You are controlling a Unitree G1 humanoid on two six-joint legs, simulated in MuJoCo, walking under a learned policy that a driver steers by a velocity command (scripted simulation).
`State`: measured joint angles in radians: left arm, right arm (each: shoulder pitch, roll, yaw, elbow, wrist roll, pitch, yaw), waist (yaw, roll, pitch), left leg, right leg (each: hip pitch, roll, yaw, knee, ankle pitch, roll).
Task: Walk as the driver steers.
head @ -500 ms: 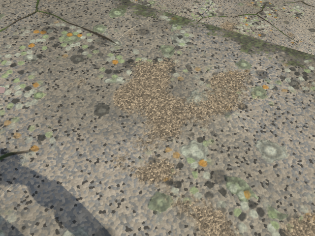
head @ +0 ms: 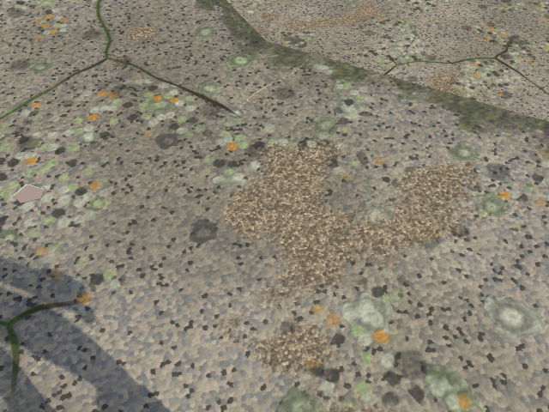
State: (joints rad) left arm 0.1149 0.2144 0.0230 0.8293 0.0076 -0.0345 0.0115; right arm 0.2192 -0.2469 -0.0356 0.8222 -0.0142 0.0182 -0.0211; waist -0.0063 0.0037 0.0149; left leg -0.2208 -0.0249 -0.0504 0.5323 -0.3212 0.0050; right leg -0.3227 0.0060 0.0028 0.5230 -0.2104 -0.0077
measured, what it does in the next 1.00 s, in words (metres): lifts its left foot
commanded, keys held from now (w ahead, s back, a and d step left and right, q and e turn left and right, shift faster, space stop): no key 0.60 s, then w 0.40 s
